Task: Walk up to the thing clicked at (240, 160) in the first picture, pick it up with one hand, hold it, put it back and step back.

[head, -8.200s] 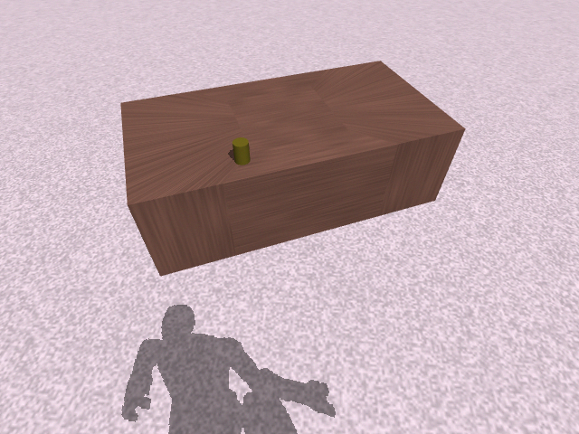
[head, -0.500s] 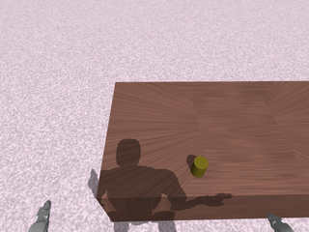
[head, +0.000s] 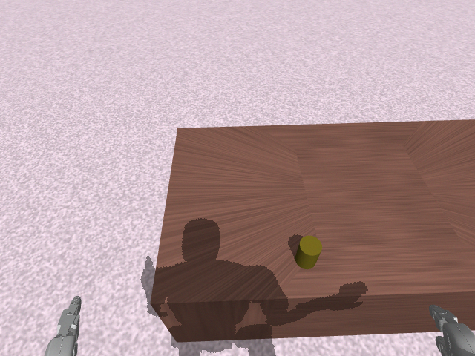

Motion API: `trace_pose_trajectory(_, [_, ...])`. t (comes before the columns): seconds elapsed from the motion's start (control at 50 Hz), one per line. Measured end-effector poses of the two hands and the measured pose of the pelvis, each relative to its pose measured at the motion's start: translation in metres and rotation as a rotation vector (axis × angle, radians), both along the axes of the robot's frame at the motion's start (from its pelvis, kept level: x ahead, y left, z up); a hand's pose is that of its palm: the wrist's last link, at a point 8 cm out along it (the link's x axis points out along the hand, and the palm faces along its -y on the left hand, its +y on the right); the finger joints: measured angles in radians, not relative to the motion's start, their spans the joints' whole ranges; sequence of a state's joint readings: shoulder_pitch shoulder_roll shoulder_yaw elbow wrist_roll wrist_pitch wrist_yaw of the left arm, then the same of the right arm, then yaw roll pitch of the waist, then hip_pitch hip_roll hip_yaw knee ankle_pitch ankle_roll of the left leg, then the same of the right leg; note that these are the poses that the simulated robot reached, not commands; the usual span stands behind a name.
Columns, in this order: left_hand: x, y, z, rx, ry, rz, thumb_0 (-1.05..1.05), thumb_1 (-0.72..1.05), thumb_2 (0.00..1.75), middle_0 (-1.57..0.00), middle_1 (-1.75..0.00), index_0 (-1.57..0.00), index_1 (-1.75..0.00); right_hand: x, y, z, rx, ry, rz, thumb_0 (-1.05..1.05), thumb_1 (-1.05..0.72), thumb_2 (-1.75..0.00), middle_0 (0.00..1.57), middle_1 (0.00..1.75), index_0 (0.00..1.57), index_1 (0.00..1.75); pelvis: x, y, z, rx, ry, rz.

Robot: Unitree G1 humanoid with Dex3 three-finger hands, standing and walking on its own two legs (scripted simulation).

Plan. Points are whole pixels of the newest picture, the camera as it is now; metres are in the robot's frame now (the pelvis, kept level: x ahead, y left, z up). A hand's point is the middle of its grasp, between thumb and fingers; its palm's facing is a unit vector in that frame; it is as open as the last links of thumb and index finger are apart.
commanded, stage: go down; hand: right
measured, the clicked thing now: (308, 252) +0.45 -0.18 -0.26
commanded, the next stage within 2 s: approach in 1.52 s
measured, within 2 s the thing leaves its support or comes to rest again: neither
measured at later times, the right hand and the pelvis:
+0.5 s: hand (440, 256) +0.31 -0.34 +0.00, palm faces +0.16 +0.97 -0.16, open 17.5 cm; pelvis -0.01 -0.01 +0.01, yaw +2 degrees
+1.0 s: hand (448, 226) +0.35 -0.36 +0.03, palm faces +0.17 +0.98 -0.11, open 17.5 cm; pelvis -0.01 -0.01 +0.01, yaw +2 degrees
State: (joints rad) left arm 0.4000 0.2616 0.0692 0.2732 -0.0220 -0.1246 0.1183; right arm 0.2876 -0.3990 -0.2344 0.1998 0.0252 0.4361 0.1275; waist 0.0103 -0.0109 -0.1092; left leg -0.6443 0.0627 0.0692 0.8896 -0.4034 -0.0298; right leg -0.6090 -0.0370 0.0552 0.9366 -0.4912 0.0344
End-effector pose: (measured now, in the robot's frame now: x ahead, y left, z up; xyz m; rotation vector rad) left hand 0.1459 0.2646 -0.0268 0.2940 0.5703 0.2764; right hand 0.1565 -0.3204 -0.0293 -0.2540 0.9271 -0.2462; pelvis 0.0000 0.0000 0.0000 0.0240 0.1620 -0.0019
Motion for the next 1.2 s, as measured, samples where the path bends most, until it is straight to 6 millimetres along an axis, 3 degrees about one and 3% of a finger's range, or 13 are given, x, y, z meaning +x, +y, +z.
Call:
trace_pose_trajectory(0.14, [-0.002,-0.006,0.006,0.012,-0.038,-0.013,-0.01,-0.51,0.04,-0.06,-0.06,-0.07,-0.05,0.045,-0.026,0.024,0.010,-0.166,-0.011,-0.01,0.48,-0.04,0.04,0.05,0.05,0.05,-0.005,-0.001,0.001,0.005,-0.013,-0.003])
trace_pose_trajectory(0.26, [-0.018,-0.008,-0.001,0.001,0.000,-0.007,-0.01,-0.52,0.05,-0.06,-0.06,-0.07,-0.05,0.081,-0.042,0.039,0.058,-0.231,0.007,-0.01,0.49,-0.04,0.04,0.05,0.05,0.05,-0.009,-0.004,0.003,0.006,-0.015,0.006])
trace_pose_trajectory(0.48, [-0.029,-0.009,-0.002,0.021,0.060,0.000,-0.01,-0.53,0.05,-0.06,-0.06,-0.06,-0.05,0.122,-0.063,0.052,0.106,-0.354,0.031,-0.01,0.54,-0.05,0.03,0.05,0.04,0.05,-0.012,-0.011,0.007,0.005,0.000,0.026])
trace_pose_trajectory(0.78, [-0.020,-0.011,-0.005,0.036,0.106,-0.009,-0.01,-0.53,0.06,-0.06,-0.05,-0.06,-0.05,0.153,-0.082,0.066,0.133,-0.479,0.051,-0.01,0.56,-0.04,0.04,0.05,0.04,0.05,-0.006,-0.012,0.008,0.013,0.039,0.026])
trace_pose_trajectory(1.2, [-0.025,-0.005,-0.005,0.043,0.124,-0.018,-0.01,-0.52,0.05,-0.06,-0.05,-0.06,-0.05,0.175,-0.092,0.079,0.142,-0.569,0.056,-0.01,0.55,-0.04,0.04,0.05,0.05,0.05,-0.013,-0.005,0.002,0.015,0.075,0.022])
